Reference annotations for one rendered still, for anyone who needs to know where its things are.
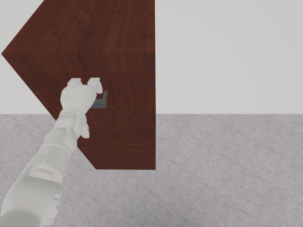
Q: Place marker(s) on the handle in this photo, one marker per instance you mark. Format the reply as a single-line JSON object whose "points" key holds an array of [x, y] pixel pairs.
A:
{"points": [[100, 103]]}

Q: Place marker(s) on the cabinet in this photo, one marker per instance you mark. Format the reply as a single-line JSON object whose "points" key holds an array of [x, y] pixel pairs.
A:
{"points": [[96, 36]]}

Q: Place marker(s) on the robot left upper arm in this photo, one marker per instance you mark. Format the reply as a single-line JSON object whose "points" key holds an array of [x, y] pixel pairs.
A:
{"points": [[34, 203]]}

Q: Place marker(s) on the left robot hand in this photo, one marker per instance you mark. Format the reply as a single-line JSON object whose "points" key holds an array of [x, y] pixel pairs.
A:
{"points": [[81, 97]]}

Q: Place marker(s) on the drawer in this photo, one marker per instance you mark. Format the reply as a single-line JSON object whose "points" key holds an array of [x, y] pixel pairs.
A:
{"points": [[123, 88]]}

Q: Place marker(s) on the left robot forearm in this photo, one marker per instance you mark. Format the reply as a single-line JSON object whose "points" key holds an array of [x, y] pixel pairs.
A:
{"points": [[51, 160]]}

